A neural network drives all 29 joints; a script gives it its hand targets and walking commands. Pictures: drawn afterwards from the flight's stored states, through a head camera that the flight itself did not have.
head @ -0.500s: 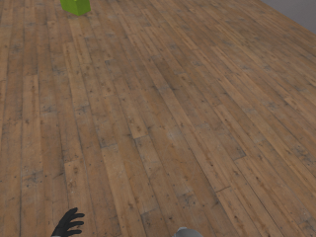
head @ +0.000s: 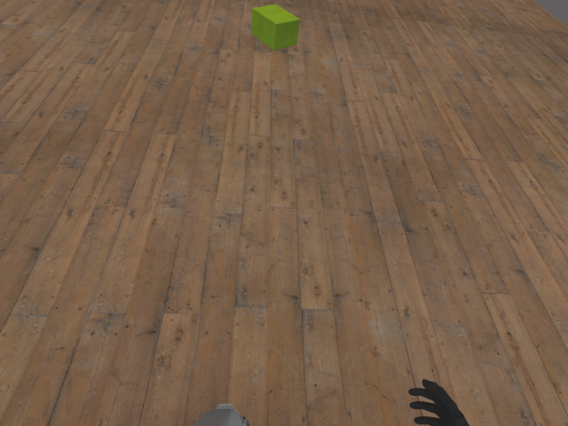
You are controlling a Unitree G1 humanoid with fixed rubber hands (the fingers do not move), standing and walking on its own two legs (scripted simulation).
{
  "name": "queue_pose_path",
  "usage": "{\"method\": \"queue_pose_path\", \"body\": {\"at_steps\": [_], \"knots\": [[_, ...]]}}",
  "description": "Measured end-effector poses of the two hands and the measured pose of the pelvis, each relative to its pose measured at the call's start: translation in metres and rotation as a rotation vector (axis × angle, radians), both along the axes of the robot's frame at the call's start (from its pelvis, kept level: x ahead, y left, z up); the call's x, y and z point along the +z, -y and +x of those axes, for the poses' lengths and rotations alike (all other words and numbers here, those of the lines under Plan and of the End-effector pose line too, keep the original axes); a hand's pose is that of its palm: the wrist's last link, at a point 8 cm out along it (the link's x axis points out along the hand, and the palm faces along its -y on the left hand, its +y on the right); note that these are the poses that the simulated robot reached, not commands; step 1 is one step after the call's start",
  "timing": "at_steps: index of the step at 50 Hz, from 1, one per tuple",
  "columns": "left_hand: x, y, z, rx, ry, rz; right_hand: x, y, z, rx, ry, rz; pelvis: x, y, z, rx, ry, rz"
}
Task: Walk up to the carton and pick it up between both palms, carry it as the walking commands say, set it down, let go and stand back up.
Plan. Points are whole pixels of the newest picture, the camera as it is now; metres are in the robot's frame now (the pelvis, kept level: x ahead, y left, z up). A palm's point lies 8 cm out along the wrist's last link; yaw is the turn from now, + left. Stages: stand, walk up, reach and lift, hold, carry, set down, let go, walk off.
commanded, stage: walk up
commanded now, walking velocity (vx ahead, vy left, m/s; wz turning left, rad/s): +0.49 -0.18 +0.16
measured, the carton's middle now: (274, 26) +2.85 +0.19 -0.65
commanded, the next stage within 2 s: none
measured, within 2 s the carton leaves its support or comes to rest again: neither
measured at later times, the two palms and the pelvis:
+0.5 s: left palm (152, 309) +0.31 +0.24 -0.10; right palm out of the picture +0.10 -0.23 -0.06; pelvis +0.20 +0.00 +0.05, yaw +2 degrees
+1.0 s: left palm (193, 262) +0.41 +0.19 -0.11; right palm (434, 208) +0.60 -0.30 -0.08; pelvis +0.48 -0.05 +0.03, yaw +2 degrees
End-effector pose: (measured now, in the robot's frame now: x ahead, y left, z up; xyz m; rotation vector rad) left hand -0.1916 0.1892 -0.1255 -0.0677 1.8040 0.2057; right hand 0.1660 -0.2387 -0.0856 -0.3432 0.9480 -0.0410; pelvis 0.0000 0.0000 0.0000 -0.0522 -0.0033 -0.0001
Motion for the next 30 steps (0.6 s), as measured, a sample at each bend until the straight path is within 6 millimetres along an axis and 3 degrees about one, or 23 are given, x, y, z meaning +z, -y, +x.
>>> {"method": "queue_pose_path", "body": {"at_steps": [3, 8, 12, 17, 23, 30], "knots": [[-0.009, -0.009, 0.050, -0.003, 0.051, -0.017, -0.005, -0.018, 0.016, -0.030, 0.004, 0.005, 0.001, -0.012, 0.023, -0.005, 0.033, -0.002], [-0.007, -0.044, 0.186, -0.077, 0.327, 0.036, -0.002, -0.036, -0.011, -0.110, -0.140, 0.044, 0.025, -0.021, 0.060, 0.018, 0.064, 0.005], [0.009, -0.066, 0.284, -0.138, 0.495, 0.070, 0.008, -0.024, -0.033, -0.209, -0.211, 0.021, 0.039, -0.025, 0.091, 0.036, 0.070, -0.009], [0.025, -0.077, 0.378, -0.190, 0.610, 0.087, 0.016, -0.011, -0.054, -0.285, -0.319, -0.007, 0.047, -0.023, 0.130, 0.048, 0.064, -0.024], [0.027, -0.060, 0.468, -0.233, 0.656, 0.055, 0.021, -0.010, -0.063, -0.368, -0.432, -0.001, 0.048, -0.010, 0.182, 0.041, 0.046, -0.017], [0.022, -0.004, 0.589, -0.317, 0.710, -0.018, 0.018, -0.008, -0.047, -0.453, -0.578, 0.038, 0.039, 0.016, 0.254, 0.010, -0.002, -0.008]]}}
